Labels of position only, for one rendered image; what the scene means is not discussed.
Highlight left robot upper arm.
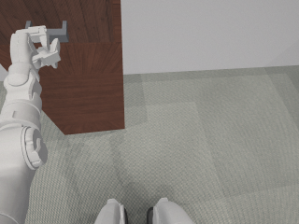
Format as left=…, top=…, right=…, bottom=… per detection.
left=0, top=126, right=48, bottom=224

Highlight robot shin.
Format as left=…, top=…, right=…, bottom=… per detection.
left=152, top=198, right=168, bottom=224
left=107, top=199, right=118, bottom=204

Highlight cabinet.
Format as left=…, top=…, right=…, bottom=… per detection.
left=0, top=0, right=125, bottom=135

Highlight drawer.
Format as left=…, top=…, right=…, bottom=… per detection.
left=0, top=0, right=114, bottom=45

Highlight left robot shin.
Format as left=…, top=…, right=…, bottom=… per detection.
left=107, top=199, right=118, bottom=204

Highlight left robot forearm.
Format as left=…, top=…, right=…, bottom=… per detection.
left=0, top=63, right=42, bottom=133

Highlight handle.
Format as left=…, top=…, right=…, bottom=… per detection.
left=22, top=21, right=69, bottom=43

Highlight robot left hand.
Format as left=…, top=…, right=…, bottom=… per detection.
left=9, top=25, right=61, bottom=73

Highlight right robot shin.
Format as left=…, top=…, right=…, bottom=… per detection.
left=152, top=198, right=168, bottom=224

